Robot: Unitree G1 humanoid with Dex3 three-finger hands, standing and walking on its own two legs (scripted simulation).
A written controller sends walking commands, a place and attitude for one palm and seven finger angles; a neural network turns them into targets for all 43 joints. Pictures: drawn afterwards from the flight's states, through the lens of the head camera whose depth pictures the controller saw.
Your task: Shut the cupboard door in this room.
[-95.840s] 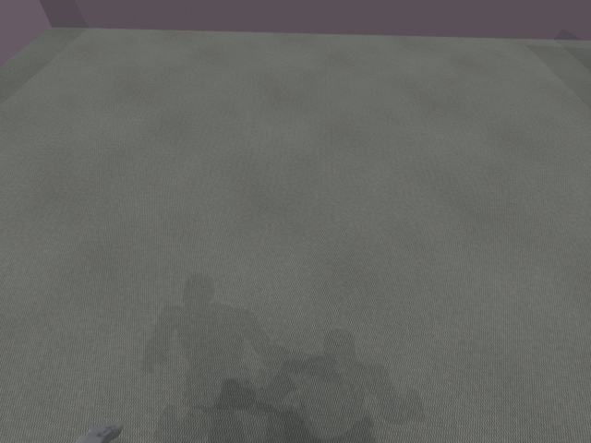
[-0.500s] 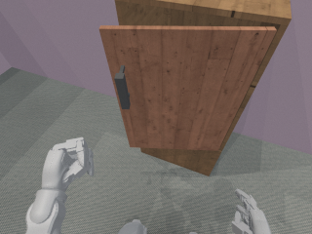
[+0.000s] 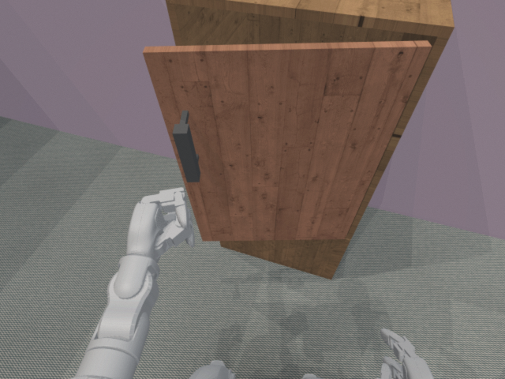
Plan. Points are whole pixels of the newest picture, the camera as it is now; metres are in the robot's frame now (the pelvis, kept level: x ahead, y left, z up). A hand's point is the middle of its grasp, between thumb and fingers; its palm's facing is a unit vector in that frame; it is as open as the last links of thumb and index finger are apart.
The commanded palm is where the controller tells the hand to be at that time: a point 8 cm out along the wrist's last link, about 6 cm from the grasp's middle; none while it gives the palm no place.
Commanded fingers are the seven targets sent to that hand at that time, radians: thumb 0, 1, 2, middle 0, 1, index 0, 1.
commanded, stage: bring the fist close to the handle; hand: left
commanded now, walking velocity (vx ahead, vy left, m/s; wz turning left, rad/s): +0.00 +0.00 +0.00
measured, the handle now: (189, 147) +0.50 +0.14 +0.07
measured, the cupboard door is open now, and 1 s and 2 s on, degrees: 19 19 4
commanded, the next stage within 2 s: push the door shut along its arc in 0.72 s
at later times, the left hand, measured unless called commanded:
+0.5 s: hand (200, 187) +0.40 +0.11 +0.08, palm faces +0.05 -1.00 -0.01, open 3.1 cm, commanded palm +0.36 +0.16 +0.07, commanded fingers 0.00 0.90 0.90 -1.30 -1.50 -1.30 -1.50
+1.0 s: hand (203, 187) +0.41 +0.10 +0.07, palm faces +0.00 -1.00 -0.03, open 3.1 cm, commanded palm +0.39 +0.16 +0.07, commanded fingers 0.00 0.90 0.90 -1.30 -1.50 -1.30 -1.50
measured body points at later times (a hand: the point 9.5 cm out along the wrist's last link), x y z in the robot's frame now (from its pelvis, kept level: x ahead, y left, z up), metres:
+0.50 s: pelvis -0.01 -0.01 +0.00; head +0.05 -0.02 +0.45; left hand +0.39 +0.16 +0.08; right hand +0.09 -0.26 -0.12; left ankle +0.03 +0.10 -0.68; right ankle -0.01 -0.11 -0.68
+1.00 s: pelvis -0.02 +0.00 +0.00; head +0.04 -0.01 +0.44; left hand +0.40 +0.16 +0.07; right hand +0.09 -0.25 -0.12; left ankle +0.03 +0.10 -0.68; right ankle -0.01 -0.11 -0.68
